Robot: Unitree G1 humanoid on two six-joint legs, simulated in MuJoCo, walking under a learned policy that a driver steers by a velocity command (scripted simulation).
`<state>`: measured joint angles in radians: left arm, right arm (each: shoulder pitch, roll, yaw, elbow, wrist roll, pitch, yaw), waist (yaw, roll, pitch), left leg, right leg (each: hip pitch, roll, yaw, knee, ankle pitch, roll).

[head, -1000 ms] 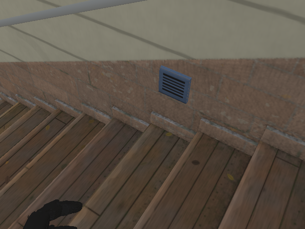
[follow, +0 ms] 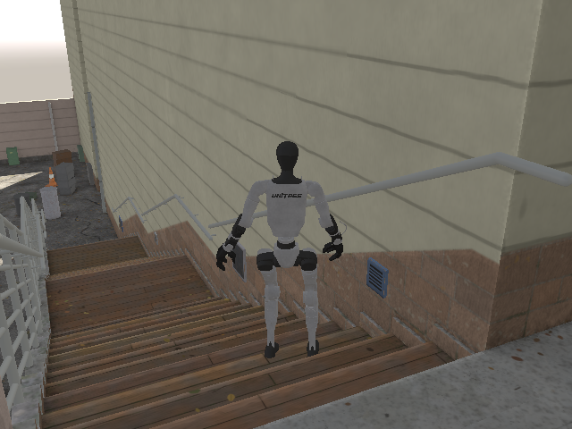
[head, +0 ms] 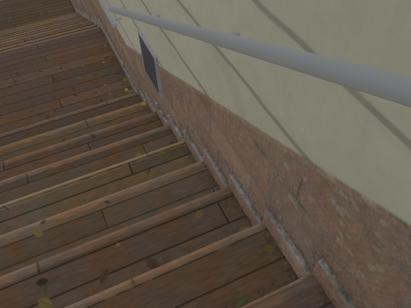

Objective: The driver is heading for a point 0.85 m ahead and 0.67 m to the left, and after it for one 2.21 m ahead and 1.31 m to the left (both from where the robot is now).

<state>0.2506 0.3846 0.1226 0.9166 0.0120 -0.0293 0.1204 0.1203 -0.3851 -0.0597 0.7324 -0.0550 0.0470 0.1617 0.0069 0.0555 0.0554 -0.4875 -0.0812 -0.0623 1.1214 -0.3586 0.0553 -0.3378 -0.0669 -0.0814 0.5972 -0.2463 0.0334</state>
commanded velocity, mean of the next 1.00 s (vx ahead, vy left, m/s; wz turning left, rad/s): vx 0.97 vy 0.10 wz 0.99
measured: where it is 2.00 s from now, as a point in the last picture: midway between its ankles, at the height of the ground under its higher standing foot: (27, 231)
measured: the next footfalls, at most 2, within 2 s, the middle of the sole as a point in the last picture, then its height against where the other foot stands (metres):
left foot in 0.30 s outside the picture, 0.15 m lower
right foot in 0.72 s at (162, 288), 0.15 m lower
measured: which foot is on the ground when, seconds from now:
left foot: up 0.00-0.28, down 0.30-0.70, up 0.72-1.00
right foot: down 0.00-0.30, up 0.32-0.70, down 0.72-1.00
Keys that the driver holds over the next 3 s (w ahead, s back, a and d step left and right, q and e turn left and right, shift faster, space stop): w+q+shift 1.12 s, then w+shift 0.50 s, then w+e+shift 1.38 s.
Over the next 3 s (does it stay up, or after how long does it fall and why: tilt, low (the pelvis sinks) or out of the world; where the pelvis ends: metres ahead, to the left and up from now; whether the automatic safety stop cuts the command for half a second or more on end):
stays up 1.65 1.82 -1.06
